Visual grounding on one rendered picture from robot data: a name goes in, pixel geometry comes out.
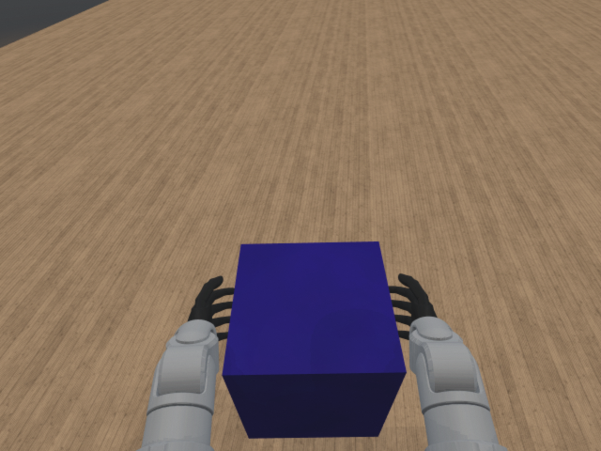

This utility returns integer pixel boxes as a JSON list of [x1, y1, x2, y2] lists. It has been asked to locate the right robot forearm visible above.
[[409, 317, 508, 451]]

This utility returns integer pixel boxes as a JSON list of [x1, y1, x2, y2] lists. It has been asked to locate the left robot forearm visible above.
[[136, 319, 219, 451]]

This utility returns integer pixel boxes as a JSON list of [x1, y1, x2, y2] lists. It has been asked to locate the carton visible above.
[[222, 241, 407, 439]]

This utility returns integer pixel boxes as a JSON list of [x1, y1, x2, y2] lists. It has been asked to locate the right robot hand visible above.
[[389, 273, 437, 340]]

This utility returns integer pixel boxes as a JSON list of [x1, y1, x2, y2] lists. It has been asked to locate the left robot hand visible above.
[[187, 276, 235, 341]]

